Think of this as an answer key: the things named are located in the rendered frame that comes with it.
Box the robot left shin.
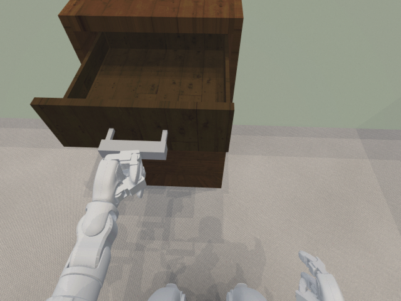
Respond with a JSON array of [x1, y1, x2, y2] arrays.
[[166, 283, 178, 289]]

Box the left robot thigh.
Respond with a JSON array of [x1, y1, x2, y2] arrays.
[[147, 287, 186, 301]]

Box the handle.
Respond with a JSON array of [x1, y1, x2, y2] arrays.
[[98, 129, 168, 160]]

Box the cabinet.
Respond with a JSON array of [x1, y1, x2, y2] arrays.
[[58, 0, 244, 188]]

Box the left robot forearm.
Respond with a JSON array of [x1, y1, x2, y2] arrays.
[[46, 201, 119, 301]]

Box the drawer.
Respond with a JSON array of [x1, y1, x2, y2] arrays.
[[30, 32, 234, 152]]

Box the robot right hand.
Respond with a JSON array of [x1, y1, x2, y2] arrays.
[[296, 251, 345, 301]]

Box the robot left hand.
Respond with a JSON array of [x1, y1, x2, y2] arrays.
[[92, 150, 147, 208]]

